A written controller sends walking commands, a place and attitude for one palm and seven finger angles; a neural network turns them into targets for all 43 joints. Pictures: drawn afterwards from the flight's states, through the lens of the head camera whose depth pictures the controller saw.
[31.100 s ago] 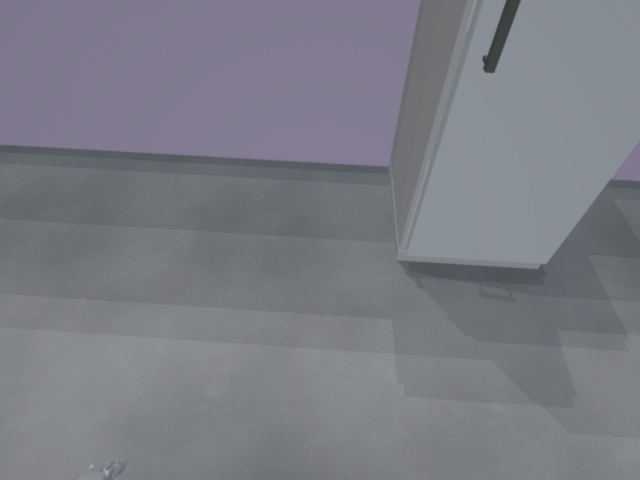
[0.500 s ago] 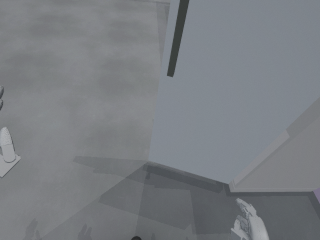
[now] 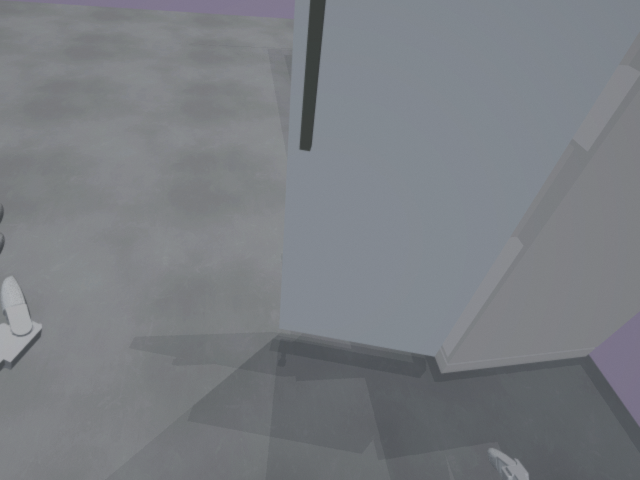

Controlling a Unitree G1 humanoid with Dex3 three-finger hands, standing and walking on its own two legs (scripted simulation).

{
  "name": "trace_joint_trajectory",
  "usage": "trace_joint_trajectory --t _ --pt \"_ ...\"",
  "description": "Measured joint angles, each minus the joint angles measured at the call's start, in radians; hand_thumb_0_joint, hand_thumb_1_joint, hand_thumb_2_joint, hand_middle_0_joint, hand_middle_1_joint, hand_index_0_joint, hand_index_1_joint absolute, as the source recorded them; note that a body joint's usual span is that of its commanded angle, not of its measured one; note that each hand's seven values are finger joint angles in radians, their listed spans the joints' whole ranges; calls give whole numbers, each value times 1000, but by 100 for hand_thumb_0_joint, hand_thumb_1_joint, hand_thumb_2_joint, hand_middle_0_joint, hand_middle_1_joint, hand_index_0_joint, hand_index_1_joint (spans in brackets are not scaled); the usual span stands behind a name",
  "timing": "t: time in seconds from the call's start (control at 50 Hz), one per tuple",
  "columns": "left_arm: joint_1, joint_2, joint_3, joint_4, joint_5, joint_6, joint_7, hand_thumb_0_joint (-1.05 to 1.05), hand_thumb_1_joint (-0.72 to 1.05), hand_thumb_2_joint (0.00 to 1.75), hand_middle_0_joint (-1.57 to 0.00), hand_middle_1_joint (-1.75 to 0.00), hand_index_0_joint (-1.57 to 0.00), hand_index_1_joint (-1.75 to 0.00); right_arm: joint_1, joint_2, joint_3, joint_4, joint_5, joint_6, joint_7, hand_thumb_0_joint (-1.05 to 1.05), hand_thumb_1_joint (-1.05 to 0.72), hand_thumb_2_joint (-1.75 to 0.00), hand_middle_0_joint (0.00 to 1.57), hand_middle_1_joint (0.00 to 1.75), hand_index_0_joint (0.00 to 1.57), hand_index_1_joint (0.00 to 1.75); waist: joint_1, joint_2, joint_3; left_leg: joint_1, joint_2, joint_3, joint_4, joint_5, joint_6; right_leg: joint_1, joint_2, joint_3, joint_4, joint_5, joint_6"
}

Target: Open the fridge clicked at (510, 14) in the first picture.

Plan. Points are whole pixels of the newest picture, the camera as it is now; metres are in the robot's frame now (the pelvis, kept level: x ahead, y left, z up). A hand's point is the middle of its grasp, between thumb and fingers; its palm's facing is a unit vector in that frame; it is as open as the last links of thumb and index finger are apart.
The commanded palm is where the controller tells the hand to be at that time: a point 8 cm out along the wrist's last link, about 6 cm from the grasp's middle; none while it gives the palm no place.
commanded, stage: stop stepping back and stand still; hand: left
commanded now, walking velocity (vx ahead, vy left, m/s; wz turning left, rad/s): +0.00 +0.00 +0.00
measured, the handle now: (315, 42) +0.71 +0.06 +0.26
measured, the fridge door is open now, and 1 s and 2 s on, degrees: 73 73 73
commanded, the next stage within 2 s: let the arm hang, fingers relaxed in 0.38 s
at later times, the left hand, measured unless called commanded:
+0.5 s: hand (12, 360) +0.18 +0.28 +0.16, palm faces +0.37 -0.80 -0.47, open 7.4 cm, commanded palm none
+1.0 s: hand out of the picture -0.10 +0.19 -0.18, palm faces +0.05 -0.99 -0.16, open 7.4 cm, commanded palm none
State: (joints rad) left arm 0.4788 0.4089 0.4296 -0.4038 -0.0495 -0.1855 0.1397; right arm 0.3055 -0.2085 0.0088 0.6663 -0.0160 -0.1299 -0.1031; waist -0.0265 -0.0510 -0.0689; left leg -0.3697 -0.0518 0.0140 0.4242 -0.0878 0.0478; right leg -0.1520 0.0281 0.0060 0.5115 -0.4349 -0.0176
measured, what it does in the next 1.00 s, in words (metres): steps on the spot: left foot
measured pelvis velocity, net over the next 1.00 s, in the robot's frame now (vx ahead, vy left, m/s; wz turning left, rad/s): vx -0.04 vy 0.01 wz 0.06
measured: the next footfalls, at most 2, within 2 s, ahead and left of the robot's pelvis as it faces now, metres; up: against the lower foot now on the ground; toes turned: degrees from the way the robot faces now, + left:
left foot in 0.90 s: +0.04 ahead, +0.11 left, +0.00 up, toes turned -2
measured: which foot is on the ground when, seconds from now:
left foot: down 0.00-0.78, up 0.80-0.88, down 0.90-1.00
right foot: down 0.00-1.00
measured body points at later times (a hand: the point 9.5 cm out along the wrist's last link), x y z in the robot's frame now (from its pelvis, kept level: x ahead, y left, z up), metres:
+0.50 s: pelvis -0.02 +0.02 +0.00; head -0.01 +0.03 +0.45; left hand +0.15 +0.32 +0.18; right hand +0.16 -0.19 -0.07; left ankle +0.07 +0.08 -0.74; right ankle -0.05 -0.09 -0.74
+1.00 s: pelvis -0.04 +0.01 +0.00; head +0.00 +0.04 +0.45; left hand -0.10 +0.24 -0.17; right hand -0.02 -0.29 -0.12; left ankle +0.00 +0.12 -0.74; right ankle -0.06 -0.09 -0.74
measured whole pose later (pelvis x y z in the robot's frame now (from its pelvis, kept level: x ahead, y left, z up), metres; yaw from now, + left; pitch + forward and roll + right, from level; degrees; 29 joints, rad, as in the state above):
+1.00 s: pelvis -0.04 +0.01 +0.00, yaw +3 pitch +0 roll -1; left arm 0.32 0.22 0.00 1.15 0.01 0.02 0.00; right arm 0.26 -0.30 -0.02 1.10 -0.01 0.01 -0.05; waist 0.01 -0.04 0.09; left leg -0.29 -0.05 -0.09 0.49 -0.19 0.02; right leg -0.16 0.05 0.00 0.44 -0.27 -0.03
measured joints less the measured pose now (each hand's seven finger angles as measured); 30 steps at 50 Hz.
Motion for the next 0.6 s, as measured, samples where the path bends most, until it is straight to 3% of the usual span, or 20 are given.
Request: trace_joint_trajectory --t 0.06,0.1,0.18,0.26,0.3,0.34,0.4,0.46,0.5,0.54,0.6 --pt "58 11 -9 -74 1 -10 -8 2 89 90 -21 -30 -21 -30 5 3 6 -40 -5 -19 18 1 -91 -90 20 30 20 29 -12 5 25 -4 -6 -3 -35 16 -13 9 14 -21 -88 87 -17" --pt "102 25 -23 -115 1 -27 -17 2 89 90 -21 -30 -21 -30 0 -4 3 -45 -7 -18 26 1 -91 -90 20 30 20 29 -12 26 36 -31 -2 -11 23 -33 -23 8 17 -32 -93 154 -15" --pt "146 37 -24 -120 -1 -52 -17 2 89 90 -21 -30 -21 -30 -5 -15 -8 -9 1 4 26 1 -91 -90 21 30 21 30 23 60 13 -47 19 -40 180 -126 -44 3 36 -25 -44 115 -4" --pt "33 -2 -24 -6 8 -46 -5 1 89 90 -21 -30 -22 -30 -26 -13 -10 33 11 4 6 1 -91 -90 21 30 20 30 45 54 20 -4 0 -25 159 -94 27 12 9 -22 5 79 19" --pt "-16 -23 -18 41 12 -31 2 1 89 90 -21 -30 -21 -30 -46 3 0 31 7 -4 2 1 -91 -90 20 30 20 29 51 35 27 23 -16 -8 99 -71 33 -6 1 8 38 47 15" --pt "-49 -35 -21 53 17 -17 5 2 89 90 -21 -30 -21 -30 -59 22 9 10 -1 -18 4 1 -91 -90 20 30 20 29 48 26 36 46 -26 -8 22 -29 24 -25 7 18 56 32 8" --pt "-27 -27 -30 -2 24 -20 -1 2 89 90 -21 -30 -21 -30 -70 44 25 -39 -8 -33 20 1 -91 -90 20 30 20 29 35 18 41 52 -34 -10 -52 9 9 -9 12 0 -48 52 -8" --pt "42 -7 -39 -69 19 -38 -17 2 89 90 -21 -30 -21 -30 -85 44 30 -71 -13 -28 36 1 -91 -90 21 30 21 30 22 41 49 30 -25 -16 -33 17 -3 -2 19 -16 -103 175 -14" --pt "56 16 -63 -39 30 -61 -34 2 89 90 -21 -30 -21 -30 -93 28 23 -46 -2 -36 54 1 -90 -90 21 30 21 30 32 63 37 -8 -18 -26 32 -1 -3 -9 28 -23 -94 167 -11" --pt "-33 24 -153 155 60 -8 -73 1 89 90 -21 -30 -21 -30 -121 -21 6 26 8 -19 88 0 -90 -90 21 30 21 30 54 104 22 -47 -19 -36 118 -35 7 -38 32 -31 -27 126 -5" --pt "-171 -9 -270 540 75 132 -107 0 90 90 -20 -30 -20 -30 -166 -79 1 116 7 58 100 0 -90 -90 21 30 21 30 52 125 13 -68 -39 -30 181 -84 59 -85 15 -34 98 58 3"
